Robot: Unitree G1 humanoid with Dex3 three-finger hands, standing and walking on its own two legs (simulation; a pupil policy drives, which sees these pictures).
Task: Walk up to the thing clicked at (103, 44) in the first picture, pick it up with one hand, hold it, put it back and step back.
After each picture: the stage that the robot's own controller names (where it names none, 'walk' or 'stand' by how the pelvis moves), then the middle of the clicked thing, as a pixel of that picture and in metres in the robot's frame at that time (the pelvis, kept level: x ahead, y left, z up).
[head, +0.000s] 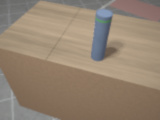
stand; (100, 37) +0.62 -0.10 +0.04
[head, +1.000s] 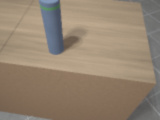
rise first; (53, 27) +0.57 +0.12 +0.08
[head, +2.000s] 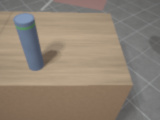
stand; (31, 45) +0.54 +0.20 +0.06
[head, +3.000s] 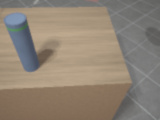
stand; (24, 46) +0.51 +0.21 +0.05
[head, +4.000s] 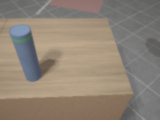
stand; (27, 56) +0.49 +0.20 +0.04
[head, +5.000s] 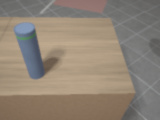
stand; (31, 54) +0.50 +0.19 +0.04
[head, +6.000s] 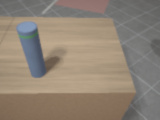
stand; (33, 52) +0.51 +0.19 +0.04
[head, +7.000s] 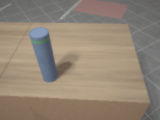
rise first; (45, 57) +0.50 +0.17 +0.05
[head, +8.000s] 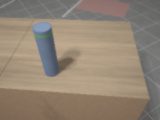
go down; (47, 52) +0.52 +0.17 +0.05
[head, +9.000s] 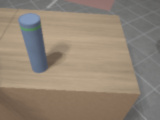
go down; (35, 46) +0.52 +0.16 +0.06
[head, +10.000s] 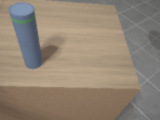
go down; (28, 40) +0.51 +0.16 +0.08
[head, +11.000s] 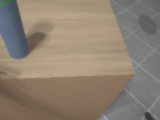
close in; (11, 26) +0.52 +0.17 +0.11
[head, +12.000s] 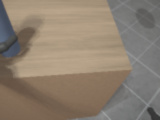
close; out of the picture +0.52 +0.19 +0.12
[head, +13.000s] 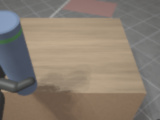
lift; (16, 61) +0.33 +0.16 +0.21
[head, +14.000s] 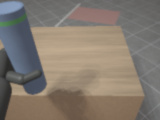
lift; (23, 54) +0.33 +0.15 +0.24
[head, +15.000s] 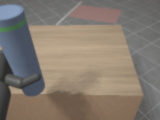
hold; (22, 57) +0.32 +0.15 +0.23
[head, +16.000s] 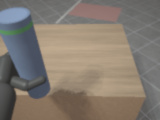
crouch; (28, 60) +0.32 +0.13 +0.22
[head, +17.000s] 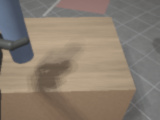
crouch; (12, 23) +0.45 +0.17 +0.24
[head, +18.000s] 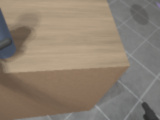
lower; out of the picture +0.50 +0.19 +0.12
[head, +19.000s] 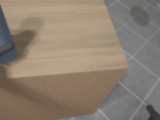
lower; out of the picture +0.50 +0.18 +0.12
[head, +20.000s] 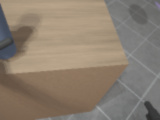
lower; out of the picture +0.51 +0.18 +0.13
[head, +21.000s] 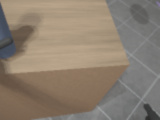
lower; out of the picture +0.51 +0.18 +0.13
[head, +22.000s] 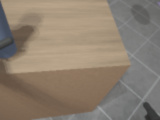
rest; out of the picture +0.51 +0.18 +0.13
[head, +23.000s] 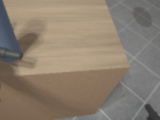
withdraw; out of the picture +0.50 +0.17 +0.12
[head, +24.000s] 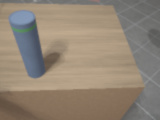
sink last; (30, 49) +0.47 +0.15 +0.09
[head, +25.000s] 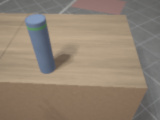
stand; (42, 47) +0.51 +0.17 +0.09
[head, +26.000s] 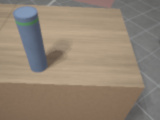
stand; (33, 43) +0.49 +0.17 +0.11
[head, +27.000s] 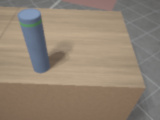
stand; (36, 44) +0.50 +0.16 +0.10
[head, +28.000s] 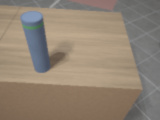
stand; (37, 45) +0.50 +0.17 +0.08
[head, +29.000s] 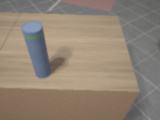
walk; (38, 53) +0.50 +0.17 +0.04
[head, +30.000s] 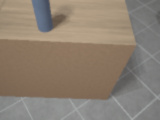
walk; (41, 4) +0.67 +0.17 +0.07
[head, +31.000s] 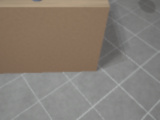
walk; out of the picture +0.95 +0.26 +0.08
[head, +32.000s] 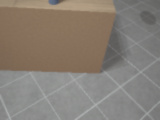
stand; out of the picture +1.07 +0.16 +0.05
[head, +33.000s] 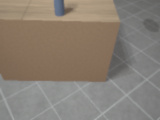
stand; out of the picture +1.05 +0.12 +0.04
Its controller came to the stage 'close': yes
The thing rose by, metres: 0.20
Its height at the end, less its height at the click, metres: +0.00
